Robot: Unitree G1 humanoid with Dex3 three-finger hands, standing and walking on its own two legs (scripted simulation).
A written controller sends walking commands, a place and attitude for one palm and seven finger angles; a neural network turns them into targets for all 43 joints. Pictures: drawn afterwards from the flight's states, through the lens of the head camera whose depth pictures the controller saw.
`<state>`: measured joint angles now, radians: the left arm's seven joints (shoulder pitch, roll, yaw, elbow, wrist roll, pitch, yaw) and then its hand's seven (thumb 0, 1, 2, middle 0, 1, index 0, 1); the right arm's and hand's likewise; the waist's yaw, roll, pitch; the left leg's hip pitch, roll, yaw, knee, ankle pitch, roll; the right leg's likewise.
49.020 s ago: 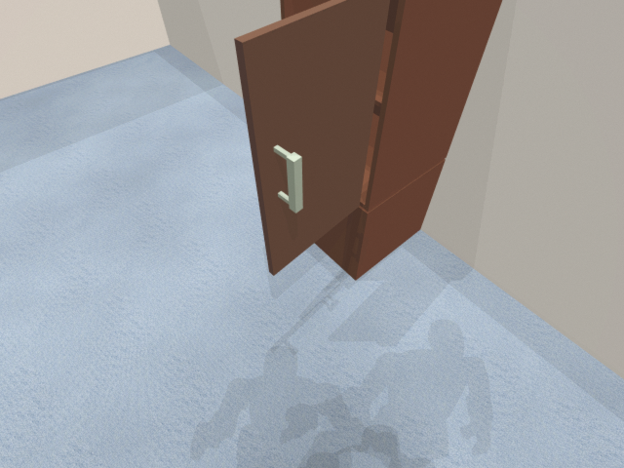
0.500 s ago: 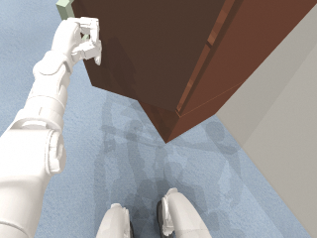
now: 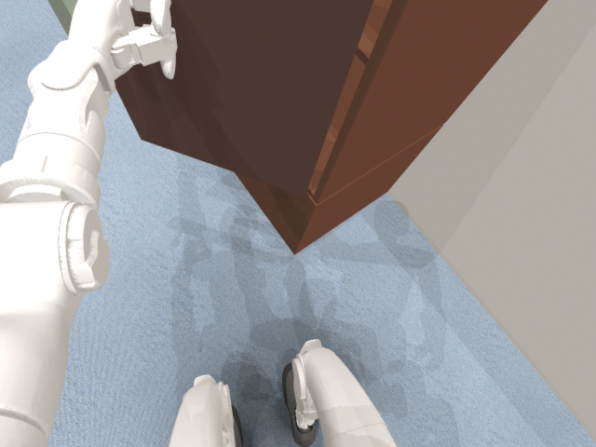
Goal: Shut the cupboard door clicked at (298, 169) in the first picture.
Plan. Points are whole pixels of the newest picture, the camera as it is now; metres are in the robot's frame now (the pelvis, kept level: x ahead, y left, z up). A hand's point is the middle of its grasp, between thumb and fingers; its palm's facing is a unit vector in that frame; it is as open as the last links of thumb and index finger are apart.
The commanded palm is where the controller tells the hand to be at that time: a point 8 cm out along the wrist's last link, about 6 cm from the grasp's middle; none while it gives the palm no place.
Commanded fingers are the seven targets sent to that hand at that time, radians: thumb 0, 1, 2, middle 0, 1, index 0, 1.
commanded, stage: push the door shut along its arc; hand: left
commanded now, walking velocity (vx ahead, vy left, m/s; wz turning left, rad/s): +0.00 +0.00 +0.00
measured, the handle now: (83, 8) +0.64 +0.14 +0.09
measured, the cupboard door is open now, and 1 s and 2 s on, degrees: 36 28 28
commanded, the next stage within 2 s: pull the fist back off the door in 0.12 s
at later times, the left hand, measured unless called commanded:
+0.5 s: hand (193, 26) +0.60 +0.03 +0.10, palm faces +0.04 -1.00 -0.06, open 2.9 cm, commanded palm +0.58 +0.07 +0.10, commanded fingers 0.00 0.90 0.90 -1.30 -1.50 -1.30 -1.50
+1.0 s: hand (186, 76) +0.53 +0.04 +0.10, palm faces -0.01 -1.00 -0.01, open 3.1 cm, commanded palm +0.49 +0.08 +0.10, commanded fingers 0.00 0.90 0.90 -1.30 -1.50 -1.30 -1.50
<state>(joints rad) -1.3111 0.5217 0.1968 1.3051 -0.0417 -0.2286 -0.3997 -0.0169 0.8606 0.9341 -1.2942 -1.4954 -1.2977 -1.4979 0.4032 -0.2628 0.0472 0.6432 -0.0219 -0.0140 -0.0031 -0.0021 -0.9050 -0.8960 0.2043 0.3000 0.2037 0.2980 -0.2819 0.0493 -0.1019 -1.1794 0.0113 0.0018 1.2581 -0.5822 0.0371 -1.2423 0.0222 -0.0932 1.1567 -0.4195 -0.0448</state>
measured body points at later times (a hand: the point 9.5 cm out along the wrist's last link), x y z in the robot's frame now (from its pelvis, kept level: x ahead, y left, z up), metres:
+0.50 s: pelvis -0.02 -0.01 -0.02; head +0.17 +0.00 +0.39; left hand +0.60 +0.08 +0.10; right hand -0.08 -0.24 -0.11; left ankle -0.01 +0.10 -0.63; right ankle +0.06 -0.10 -0.63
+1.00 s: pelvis +0.01 +0.00 +0.03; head +0.15 +0.01 +0.46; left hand +0.52 +0.09 +0.10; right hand -0.01 -0.27 -0.08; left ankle -0.01 +0.10 -0.63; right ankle +0.06 -0.10 -0.63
